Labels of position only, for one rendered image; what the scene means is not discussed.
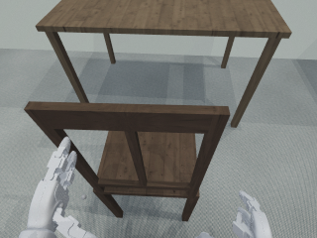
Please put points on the left robot hand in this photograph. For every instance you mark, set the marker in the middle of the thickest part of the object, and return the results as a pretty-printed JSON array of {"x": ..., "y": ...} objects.
[{"x": 51, "y": 191}]

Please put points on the right robot hand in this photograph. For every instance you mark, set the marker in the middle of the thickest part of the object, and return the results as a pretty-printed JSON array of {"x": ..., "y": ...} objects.
[{"x": 256, "y": 223}]

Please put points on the chair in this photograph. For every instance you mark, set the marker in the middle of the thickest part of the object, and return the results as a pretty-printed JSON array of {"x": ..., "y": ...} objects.
[{"x": 150, "y": 149}]

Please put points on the robot left forearm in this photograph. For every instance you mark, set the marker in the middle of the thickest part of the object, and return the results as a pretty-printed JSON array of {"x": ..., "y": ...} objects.
[{"x": 37, "y": 233}]

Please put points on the table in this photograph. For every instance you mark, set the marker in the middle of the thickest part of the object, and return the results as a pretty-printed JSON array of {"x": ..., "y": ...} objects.
[{"x": 202, "y": 18}]

